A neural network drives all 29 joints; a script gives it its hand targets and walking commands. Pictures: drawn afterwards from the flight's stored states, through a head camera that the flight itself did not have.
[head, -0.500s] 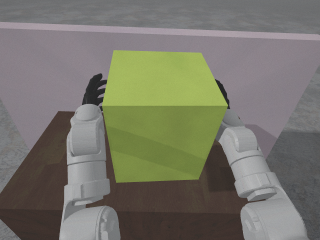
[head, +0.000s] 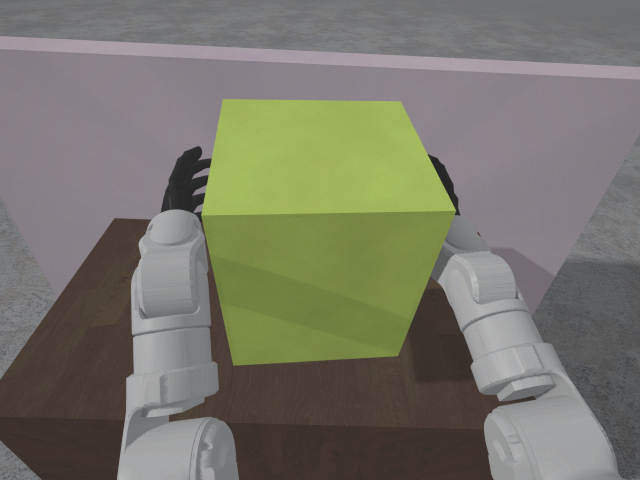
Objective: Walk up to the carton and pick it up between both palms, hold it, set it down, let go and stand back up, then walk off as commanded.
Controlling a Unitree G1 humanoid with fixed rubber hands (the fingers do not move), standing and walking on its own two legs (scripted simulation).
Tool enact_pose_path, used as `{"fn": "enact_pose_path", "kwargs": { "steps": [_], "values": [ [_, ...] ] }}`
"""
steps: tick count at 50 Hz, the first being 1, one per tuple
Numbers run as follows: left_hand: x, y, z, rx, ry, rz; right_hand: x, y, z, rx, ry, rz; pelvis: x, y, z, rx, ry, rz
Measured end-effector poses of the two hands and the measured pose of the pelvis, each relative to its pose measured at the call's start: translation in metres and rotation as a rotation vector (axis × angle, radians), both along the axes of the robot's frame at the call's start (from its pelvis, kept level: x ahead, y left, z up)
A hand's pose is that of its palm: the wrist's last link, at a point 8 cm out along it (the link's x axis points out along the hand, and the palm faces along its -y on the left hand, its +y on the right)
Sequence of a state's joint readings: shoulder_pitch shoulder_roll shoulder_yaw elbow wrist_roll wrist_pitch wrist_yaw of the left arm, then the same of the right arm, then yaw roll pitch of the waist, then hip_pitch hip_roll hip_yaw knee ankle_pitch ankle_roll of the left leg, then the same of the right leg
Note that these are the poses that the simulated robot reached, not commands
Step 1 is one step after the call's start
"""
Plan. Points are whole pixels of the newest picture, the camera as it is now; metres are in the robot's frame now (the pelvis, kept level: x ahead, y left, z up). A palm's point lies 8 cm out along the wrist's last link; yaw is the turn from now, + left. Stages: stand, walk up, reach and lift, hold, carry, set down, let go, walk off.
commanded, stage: hold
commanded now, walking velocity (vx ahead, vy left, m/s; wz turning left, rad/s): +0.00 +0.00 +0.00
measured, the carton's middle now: (315, 235) +0.37 +0.01 +0.18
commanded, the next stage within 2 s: set down in 0.48 s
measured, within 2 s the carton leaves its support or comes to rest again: neither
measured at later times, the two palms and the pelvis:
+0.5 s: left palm (179, 218) +0.36 +0.16 +0.21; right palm (438, 220) +0.36 -0.14 +0.20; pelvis +0.00 +0.01 +0.00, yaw +0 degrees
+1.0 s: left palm (192, 225) +0.38 +0.16 +0.18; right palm (431, 256) +0.35 -0.14 +0.14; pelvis +0.00 +0.00 +0.00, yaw +1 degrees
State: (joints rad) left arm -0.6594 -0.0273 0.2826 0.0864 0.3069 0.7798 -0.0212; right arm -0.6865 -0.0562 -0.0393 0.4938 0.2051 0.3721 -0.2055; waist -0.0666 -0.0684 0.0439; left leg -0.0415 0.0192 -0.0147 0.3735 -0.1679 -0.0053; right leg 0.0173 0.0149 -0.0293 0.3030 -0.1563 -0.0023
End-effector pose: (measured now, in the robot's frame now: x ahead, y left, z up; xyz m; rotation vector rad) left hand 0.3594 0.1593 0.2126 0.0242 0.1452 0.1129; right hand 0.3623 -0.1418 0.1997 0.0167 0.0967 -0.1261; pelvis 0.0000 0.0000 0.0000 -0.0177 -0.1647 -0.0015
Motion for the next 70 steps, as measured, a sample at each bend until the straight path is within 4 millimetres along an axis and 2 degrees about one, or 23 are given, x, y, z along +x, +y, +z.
{"fn": "enact_pose_path", "kwargs": {
  "steps": [11,24,31,40,43,49,53,57,67,70],
  "values": [
    [0.004,0.000,-0.002,0.000,0.018,-0.007,0.002,0.000,-0.002,0.009,0.018,-0.010,0.004,0.001,0.000,0.000,-0.011,0.005],
    [-0.001,0.002,-0.002,-0.010,0.009,-0.005,-0.002,0.002,-0.001,0.011,0.009,-0.007,0.005,0.005,0.000,-0.002,-0.019,-0.004],
    [-0.007,0.008,0.011,-0.022,-0.044,0.005,-0.006,0.008,0.006,-0.001,-0.043,0.002,0.000,0.005,-0.001,-0.001,-0.033,0.000],
    [0.005,0.007,0.015,0.005,-0.110,-0.042,-0.003,0.007,0.003,-0.035,-0.115,-0.039,-0.002,0.002,0.000,0.007,-0.049,0.026],
    [0.010,0.004,0.007,0.032,-0.109,-0.067,-0.005,0.004,-0.010,-0.035,-0.115,-0.058,-0.001,0.001,0.000,0.007,-0.065,0.032],
    [0.018,-0.002,-0.024,0.044,-0.057,-0.100,-0.007,0.000,-0.051,-0.029,-0.067,-0.084,0.003,0.004,0.001,0.008,-0.056,0.028],
    [0.022,-0.006,-0.038,0.041,-0.057,-0.109,-0.007,-0.003,-0.064,-0.026,-0.071,-0.099,0.006,0.006,0.001,0.004,-0.031,0.025],
    [0.031,-0.010,-0.045,0.037,-0.055,-0.120,-0.002,-0.007,-0.067,-0.032,-0.071,-0.111,0.010,0.008,0.001,0.001,-0.012,0.021],
    [0.051,-0.012,-0.042,0.044,-0.064,-0.140,0.013,-0.009,-0.054,-0.044,-0.079,-0.128,0.025,0.014,0.001,-0.002,-0.002,0.001],
    [0.055,-0.009,-0.048,0.048,-0.035,-0.144,0.017,-0.007,-0.058,-0.062,-0.051,-0.127,0.028,0.016,0.001,-0.001,-0.023,0.000]
  ]
}}
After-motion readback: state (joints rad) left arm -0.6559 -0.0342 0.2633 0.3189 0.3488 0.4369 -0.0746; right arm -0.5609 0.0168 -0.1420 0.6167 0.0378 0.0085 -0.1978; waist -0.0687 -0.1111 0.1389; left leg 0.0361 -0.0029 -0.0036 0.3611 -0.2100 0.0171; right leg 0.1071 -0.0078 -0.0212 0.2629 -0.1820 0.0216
